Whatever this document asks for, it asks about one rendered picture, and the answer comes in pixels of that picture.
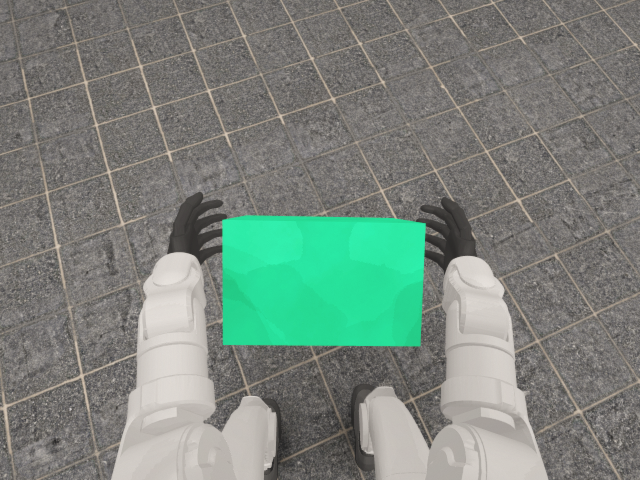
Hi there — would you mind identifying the carton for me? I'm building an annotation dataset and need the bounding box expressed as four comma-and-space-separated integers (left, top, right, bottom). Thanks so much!
222, 215, 426, 346

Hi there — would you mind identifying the robot right hand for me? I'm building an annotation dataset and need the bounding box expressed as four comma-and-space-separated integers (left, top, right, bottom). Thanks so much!
416, 197, 477, 275

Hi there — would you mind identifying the robot left upper arm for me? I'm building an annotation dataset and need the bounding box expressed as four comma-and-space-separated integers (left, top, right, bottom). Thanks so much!
112, 423, 237, 480

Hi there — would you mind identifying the robot left forearm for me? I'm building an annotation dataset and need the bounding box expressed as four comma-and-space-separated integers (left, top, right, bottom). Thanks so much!
111, 252, 216, 480

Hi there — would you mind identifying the right robot thigh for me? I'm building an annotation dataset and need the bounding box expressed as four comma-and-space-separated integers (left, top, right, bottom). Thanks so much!
359, 396, 430, 480

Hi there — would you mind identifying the robot right foot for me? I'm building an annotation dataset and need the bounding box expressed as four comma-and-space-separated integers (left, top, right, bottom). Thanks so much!
351, 383, 375, 471

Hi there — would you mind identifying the robot right forearm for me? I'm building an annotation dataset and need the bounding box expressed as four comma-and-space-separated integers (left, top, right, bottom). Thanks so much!
440, 256, 548, 477

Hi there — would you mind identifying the robot left hand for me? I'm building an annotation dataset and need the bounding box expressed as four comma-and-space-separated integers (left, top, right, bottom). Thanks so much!
167, 192, 227, 266

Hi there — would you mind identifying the robot right upper arm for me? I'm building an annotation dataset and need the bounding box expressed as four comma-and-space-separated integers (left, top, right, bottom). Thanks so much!
425, 423, 548, 480

